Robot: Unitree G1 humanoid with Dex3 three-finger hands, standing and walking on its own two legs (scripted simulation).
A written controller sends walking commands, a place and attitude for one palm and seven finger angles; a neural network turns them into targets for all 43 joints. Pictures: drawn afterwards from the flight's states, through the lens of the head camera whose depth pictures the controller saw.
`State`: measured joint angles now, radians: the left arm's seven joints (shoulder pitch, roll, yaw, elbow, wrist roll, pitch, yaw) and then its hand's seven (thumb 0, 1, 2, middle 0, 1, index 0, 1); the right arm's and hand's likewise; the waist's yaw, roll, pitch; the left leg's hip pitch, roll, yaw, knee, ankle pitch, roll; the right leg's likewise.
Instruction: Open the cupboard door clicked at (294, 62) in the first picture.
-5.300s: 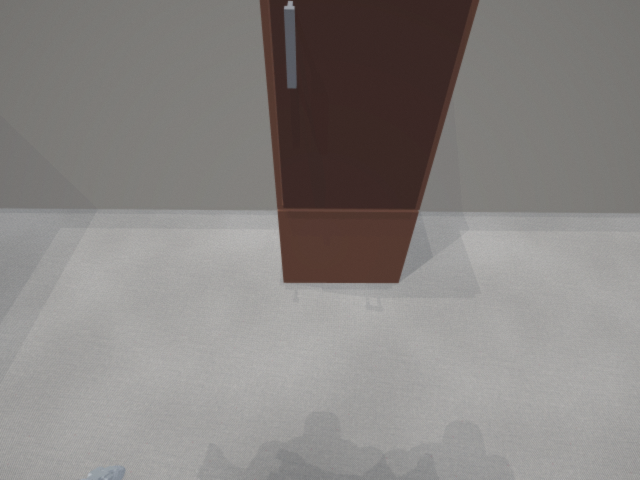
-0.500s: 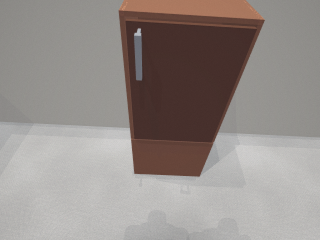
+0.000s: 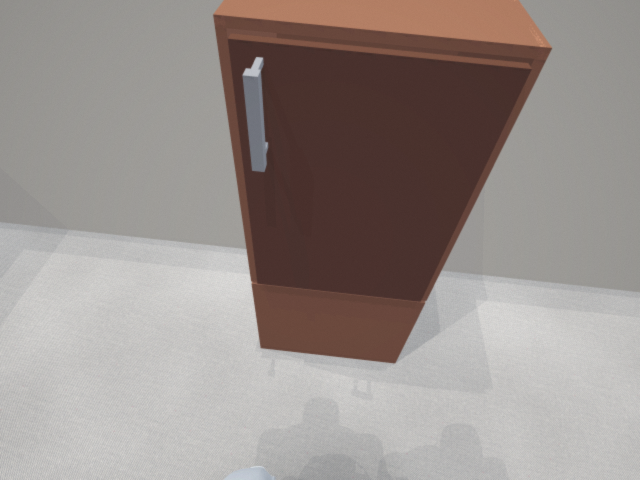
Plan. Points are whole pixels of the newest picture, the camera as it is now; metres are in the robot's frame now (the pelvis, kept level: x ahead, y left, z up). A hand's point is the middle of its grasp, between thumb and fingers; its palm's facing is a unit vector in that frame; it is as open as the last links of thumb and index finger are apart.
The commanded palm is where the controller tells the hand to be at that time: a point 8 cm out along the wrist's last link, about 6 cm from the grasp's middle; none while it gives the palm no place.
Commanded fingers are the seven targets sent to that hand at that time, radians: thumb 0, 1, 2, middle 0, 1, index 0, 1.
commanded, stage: come to a stop and stand still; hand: left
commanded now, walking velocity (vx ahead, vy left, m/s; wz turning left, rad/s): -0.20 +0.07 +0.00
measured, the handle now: (258, 117) +0.57 +0.15 +0.15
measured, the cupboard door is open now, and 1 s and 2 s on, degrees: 0 0 0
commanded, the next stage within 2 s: look again from close up in 1.00 s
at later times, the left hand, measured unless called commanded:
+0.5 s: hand out of the picture +0.03 +0.14 -0.18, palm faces +0.02 -0.98 -0.21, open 7.3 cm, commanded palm none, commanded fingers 0.00 0.90 0.90 -0.20 -0.30 -0.20 -0.30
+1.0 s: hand out of the picture +0.01 +0.09 -0.18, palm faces +0.06 -0.99 -0.12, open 7.4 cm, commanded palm none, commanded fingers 0.00 0.90 0.90 -0.20 -0.30 -0.20 -0.30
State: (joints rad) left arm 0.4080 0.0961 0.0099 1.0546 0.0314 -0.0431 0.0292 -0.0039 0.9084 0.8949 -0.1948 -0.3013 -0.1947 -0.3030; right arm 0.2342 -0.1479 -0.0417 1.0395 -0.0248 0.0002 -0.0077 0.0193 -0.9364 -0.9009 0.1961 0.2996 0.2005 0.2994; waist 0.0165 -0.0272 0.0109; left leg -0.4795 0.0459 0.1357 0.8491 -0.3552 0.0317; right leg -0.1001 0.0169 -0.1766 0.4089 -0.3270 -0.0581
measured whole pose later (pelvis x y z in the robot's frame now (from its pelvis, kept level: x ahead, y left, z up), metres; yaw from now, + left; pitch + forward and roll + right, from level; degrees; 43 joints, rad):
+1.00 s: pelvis +0.03 -0.05 +0.00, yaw +0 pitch -1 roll +0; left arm 0.35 0.10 -0.01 1.11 0.00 0.00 0.03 0.00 0.91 0.89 -0.20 -0.30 -0.20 -0.30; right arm 0.33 -0.08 0.01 1.14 -0.01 0.00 -0.03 0.01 -0.91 -0.90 0.20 0.30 0.20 0.30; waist 0.00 -0.02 0.01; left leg -0.24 0.06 0.08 0.44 -0.17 -0.01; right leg -0.14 -0.02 -0.08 0.44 -0.27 -0.01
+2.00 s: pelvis -0.03 -0.02 -0.05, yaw +5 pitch +5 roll -1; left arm 0.28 0.24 0.18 0.19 -0.23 -0.44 -0.18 0.00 0.78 0.84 -0.20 -0.38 -0.20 -0.38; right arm 0.25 -0.25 -0.01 0.68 0.02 -0.29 -0.03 0.01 -0.90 -0.90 0.20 0.30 0.20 0.30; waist -0.04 0.01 -0.08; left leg -0.70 -0.02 0.02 0.84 -0.29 0.02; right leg -0.58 -0.02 -0.01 0.89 -0.43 0.01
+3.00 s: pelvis +0.04 -0.03 -0.02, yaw +6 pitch +2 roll -2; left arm 0.09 0.46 0.40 0.06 -0.40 -0.02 -0.51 -0.01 -0.37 0.35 -0.29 -1.12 -0.29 -1.12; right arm 0.24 -0.27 0.06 0.54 0.07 -0.25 -0.10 0.02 -0.90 -0.90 0.20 0.30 0.20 0.30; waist 0.03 0.04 -0.07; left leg -0.47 0.00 -0.03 0.74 -0.31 0.03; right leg -0.30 0.03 -0.03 0.67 -0.41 0.00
